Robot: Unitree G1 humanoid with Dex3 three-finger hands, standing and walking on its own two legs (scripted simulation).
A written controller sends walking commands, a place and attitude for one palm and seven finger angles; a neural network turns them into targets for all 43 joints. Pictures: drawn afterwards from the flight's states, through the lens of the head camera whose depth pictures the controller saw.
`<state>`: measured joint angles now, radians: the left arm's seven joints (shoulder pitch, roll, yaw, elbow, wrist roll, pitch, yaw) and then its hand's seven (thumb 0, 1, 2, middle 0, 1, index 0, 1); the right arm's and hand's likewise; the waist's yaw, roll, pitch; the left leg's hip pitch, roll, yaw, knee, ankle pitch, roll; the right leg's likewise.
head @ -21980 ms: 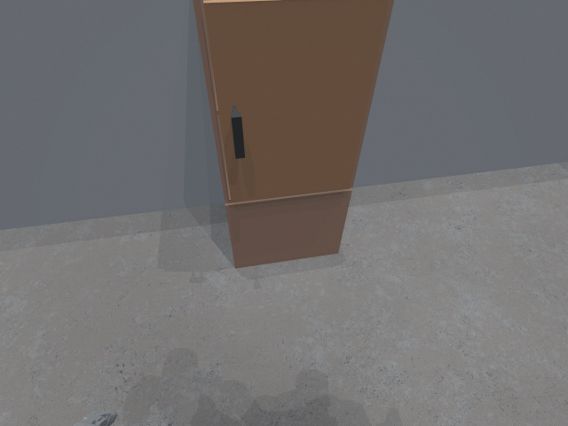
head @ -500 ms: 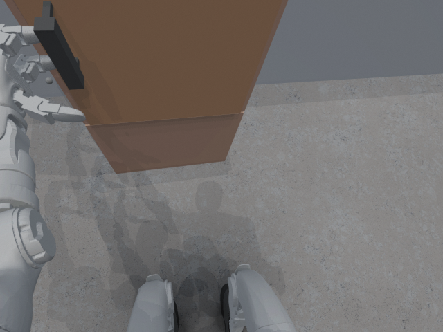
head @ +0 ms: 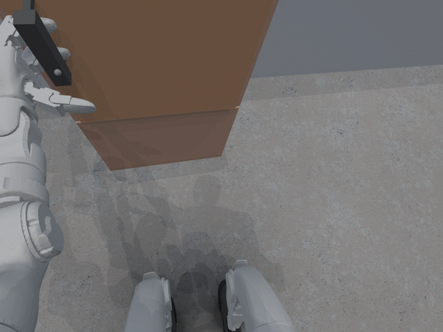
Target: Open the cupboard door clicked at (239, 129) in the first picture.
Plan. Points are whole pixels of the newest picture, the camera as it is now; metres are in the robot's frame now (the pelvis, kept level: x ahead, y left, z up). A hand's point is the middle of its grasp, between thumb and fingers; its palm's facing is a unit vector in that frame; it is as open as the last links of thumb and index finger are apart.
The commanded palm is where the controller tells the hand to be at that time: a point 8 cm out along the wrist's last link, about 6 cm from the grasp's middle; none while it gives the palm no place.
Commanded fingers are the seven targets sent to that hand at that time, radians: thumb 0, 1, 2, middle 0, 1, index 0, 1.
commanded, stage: slide the fingers in behind the handle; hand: left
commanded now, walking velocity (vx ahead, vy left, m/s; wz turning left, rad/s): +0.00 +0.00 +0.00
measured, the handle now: (47, 42) +0.59 +0.23 +0.06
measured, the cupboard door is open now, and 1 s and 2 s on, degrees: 0 1 30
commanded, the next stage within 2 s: close the thumb around the handle in 0.36 s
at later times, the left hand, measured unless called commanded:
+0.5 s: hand (60, 74) +0.53 +0.21 +0.05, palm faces +0.07 -1.00 -0.03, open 13.9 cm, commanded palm +0.51 +0.24 +0.05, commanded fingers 0.00 -0.33 0.37 -0.31 -1.22 -0.31 -1.22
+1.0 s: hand (58, 74) +0.53 +0.21 +0.05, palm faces +0.09 -1.00 -0.03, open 6.8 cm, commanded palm +0.51 +0.24 +0.05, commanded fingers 0.00 0.90 0.90 -0.40 -1.35 -0.40 -1.35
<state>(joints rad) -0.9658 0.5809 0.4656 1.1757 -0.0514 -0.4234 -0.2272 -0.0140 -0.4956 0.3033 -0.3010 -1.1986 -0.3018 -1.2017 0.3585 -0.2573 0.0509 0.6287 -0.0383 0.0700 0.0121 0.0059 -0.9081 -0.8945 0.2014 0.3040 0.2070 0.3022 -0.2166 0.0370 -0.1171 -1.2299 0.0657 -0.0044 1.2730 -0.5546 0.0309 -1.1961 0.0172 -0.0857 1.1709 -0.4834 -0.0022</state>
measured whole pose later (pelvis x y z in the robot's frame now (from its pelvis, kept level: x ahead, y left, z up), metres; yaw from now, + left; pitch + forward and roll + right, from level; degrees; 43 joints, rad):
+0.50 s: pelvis +0.00 +0.00 +0.00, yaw +1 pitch +28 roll -5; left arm -0.95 0.54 0.42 1.18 -0.06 -0.46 -0.20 -0.01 -0.49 0.30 -0.28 -1.19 -0.30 -1.20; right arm 0.35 -0.26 0.04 0.64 -0.04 0.07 0.02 0.01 -0.91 -0.89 0.20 0.30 0.21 0.30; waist -0.20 0.04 -0.12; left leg -1.20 0.06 -0.01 1.26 -0.55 0.03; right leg -1.17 0.01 -0.09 1.16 -0.49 0.00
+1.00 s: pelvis +0.00 +0.00 +0.00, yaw +0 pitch +28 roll -4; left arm -0.93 0.56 0.47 1.19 -0.05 -0.46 -0.21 0.00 0.54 0.75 -0.36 -1.29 -0.36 -1.31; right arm 0.36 -0.25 0.05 0.63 -0.03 0.07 0.01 0.01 -0.91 -0.89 0.20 0.30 0.21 0.30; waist -0.21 0.04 -0.12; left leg -1.18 0.07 0.00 1.25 -0.55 0.02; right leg -1.16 0.02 -0.08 1.16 -0.49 -0.01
